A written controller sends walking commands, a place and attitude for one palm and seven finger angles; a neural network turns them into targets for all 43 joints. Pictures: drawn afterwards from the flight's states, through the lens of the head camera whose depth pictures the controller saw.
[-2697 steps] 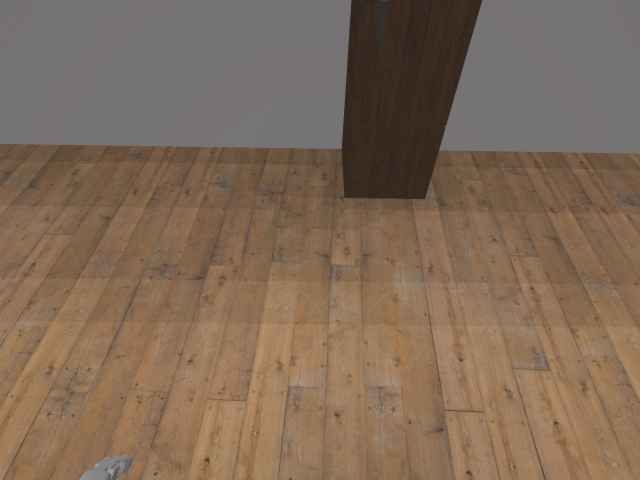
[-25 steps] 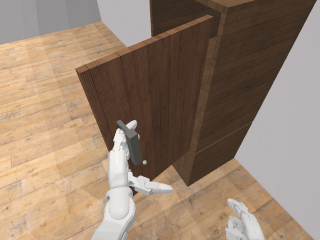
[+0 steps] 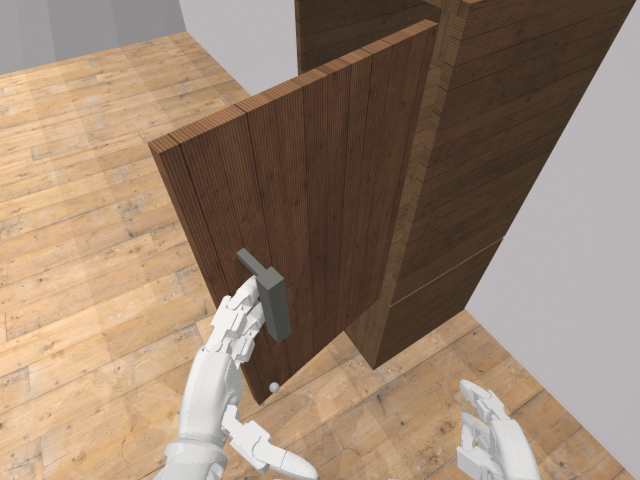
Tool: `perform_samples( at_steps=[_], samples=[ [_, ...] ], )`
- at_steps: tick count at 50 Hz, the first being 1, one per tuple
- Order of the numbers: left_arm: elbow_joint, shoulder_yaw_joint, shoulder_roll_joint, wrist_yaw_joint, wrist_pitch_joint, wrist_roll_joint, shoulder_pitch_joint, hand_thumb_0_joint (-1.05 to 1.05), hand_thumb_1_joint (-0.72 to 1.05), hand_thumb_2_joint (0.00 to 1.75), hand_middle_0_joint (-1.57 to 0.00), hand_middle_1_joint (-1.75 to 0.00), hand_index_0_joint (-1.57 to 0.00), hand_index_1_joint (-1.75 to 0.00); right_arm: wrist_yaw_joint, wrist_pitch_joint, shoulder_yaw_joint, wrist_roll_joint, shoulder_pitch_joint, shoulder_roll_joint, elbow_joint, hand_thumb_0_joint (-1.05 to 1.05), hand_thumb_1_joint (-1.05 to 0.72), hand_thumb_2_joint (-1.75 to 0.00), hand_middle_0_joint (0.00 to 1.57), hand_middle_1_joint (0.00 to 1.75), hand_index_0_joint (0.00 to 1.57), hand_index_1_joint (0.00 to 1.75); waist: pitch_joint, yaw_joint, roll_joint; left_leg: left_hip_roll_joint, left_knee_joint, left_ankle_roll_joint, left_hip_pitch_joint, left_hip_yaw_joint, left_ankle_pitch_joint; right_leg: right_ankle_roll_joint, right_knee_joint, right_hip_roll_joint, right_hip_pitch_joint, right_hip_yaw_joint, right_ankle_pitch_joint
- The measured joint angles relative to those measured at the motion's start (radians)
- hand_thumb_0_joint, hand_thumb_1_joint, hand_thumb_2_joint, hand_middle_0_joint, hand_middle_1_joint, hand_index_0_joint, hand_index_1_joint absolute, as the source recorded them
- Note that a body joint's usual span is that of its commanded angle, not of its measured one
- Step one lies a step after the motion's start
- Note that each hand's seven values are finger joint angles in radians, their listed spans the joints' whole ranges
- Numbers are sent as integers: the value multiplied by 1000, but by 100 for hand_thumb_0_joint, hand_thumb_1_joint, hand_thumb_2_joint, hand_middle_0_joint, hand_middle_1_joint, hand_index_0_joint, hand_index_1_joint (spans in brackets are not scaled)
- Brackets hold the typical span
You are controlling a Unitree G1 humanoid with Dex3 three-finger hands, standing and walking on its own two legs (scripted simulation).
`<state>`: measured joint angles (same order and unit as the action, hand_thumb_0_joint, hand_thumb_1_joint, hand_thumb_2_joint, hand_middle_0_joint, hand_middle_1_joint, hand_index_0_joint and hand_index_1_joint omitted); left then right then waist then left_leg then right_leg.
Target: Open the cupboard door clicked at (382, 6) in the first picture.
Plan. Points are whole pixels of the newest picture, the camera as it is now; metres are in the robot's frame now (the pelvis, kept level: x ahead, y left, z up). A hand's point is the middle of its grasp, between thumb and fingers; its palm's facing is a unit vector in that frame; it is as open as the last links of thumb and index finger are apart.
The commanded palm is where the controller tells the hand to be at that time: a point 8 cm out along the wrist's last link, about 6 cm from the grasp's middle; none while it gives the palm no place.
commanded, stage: slide the hand sideways off the handle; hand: left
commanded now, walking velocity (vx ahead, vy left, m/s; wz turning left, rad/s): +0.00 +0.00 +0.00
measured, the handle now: (263, 296) +0.31 +0.09 +0.09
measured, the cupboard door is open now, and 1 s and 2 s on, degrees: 100 100 100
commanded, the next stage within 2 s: draw the hand back to the body in 0.62 s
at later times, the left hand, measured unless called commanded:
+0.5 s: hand (235, 428) +0.17 +0.10 +0.09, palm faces -0.04 -1.00 -0.02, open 16.3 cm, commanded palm +0.13 +0.15 +0.09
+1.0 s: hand (185, 428) +0.16 +0.13 +0.11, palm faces +0.00 -1.00 -0.09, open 16.3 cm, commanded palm +0.12 +0.19 +0.12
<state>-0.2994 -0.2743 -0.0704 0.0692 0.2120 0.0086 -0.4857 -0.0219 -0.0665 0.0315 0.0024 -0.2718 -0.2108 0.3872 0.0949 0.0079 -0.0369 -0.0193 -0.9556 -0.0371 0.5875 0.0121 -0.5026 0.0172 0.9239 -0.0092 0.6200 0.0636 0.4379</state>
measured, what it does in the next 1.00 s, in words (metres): stands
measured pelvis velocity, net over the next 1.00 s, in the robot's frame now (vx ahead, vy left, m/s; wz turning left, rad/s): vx -0.01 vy -0.01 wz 0.01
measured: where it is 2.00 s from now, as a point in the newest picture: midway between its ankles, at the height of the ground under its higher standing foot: outside the picture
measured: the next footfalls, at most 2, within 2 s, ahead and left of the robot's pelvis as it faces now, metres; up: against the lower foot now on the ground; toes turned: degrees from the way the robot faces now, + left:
none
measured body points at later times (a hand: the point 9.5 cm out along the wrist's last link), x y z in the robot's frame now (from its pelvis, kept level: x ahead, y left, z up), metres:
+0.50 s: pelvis +0.00 -0.01 -0.01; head +0.03 -0.02 +0.44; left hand +0.16 +0.15 +0.09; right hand +0.19 -0.23 -0.07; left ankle -0.01 +0.09 -0.69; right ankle +0.02 -0.11 -0.69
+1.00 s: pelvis -0.01 -0.01 -0.01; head -0.01 -0.03 +0.44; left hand +0.15 +0.19 +0.12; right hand +0.17 -0.23 -0.07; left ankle -0.01 +0.09 -0.69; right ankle +0.02 -0.11 -0.69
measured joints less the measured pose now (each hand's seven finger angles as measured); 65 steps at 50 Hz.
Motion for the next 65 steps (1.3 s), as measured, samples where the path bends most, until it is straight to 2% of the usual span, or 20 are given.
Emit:
perform_samples(
  at_steps=[7,11,19,30,38,41,44,51,57,62,65],
  samples=[
    [-70,-3,-6,-14,4,-8,-72,-2,-50,30,-14,-30,-14,-29,3,-1,8,3,-6,10,-23,1,-90,-89,20,30,20,30,10,6,-12,-1,-24,-2,25,-1,-17,-3,23,-2,24,1,17],
    [-93,21,-20,-32,3,-14,-107,-2,-50,30,-15,-30,-15,-29,7,4,12,5,-10,12,-28,1,-90,-89,20,30,20,30,16,10,-9,1,-34,0,36,0,-24,-1,36,0,37,0,25],
    [-151,87,-52,-85,17,-70,-204,-2,-50,30,-15,-30,-15,-30,20,-3,-1,14,-24,0,-34,1,-90,-89,20,30,20,30,26,10,-8,8,-56,7,53,-11,-34,6,51,6,49,11,33],
    [-173,160,-91,-150,41,-119,-268,-2,-50,30,-15,-30,-15,-30,43,-10,-24,27,-14,-8,-34,1,-90,-89,20,30,20,30,34,10,-7,16,-97,17,89,-23,-40,18,85,13,81,24,37],
    [-182,169,-90,-172,65,-148,-272,-2,-50,30,-15,-30,-15,-30,52,-28,-20,33,-12,-7,-31,1,-90,-89,20,30,20,30,42,11,-17,18,-117,21,107,-32,-36,21,97,15,92,33,33],
    [-181,176,-108,-172,50,-139,-240,-2,-50,30,-15,-30,-15,-30,56,-29,-16,35,-12,-6,-29,1,-90,-89,20,30,20,30,37,13,-19,20,-120,21,105,-33,-34,23,98,16,91,34,29],
    [-182,212,-137,-171,25,-147,-215,-2,-50,30,-16,-30,-15,-30,63,-27,-11,42,-16,0,-20,1,-90,-89,20,30,20,30,38,14,-19,23,-109,22,91,-30,-29,24,86,20,78,31,23],
    [-181,310,-154,-191,-29,-220,-193,-2,-50,30,-16,-30,-15,-30,80,-52,3,59,-35,-8,17,1,-90,-89,20,30,20,30,45,7,-32,27,-51,20,22,-35,-13,19,17,26,2,34,2],
    [-190,335,-168,-235,-72,-242,-191,-2,-50,30,-16,-30,-15,-30,89,-85,1,62,-34,-18,50,1,-90,-89,20,30,20,30,44,9,-31,24,2,14,-35,-32,1,12,-40,25,-57,30,-15],
    [-189,388,-195,-251,-103,-264,-186,-2,-47,32,-16,-30,-15,-30,93,-103,-1,67,-22,-18,69,1,-90,-89,20,30,20,30,33,17,-26,21,39,10,-80,-32,11,7,-81,25,-105,29,-26],
    [-223,396,-240,-139,-146,-164,-184,-2,-41,34,-16,-30,-16,-30,115,-97,1,51,-19,-10,74,1,-90,-89,20,30,20,30,23,36,-19,22,80,8,-124,-24,22,4,-120,27,-146,20,-40]
  ],
)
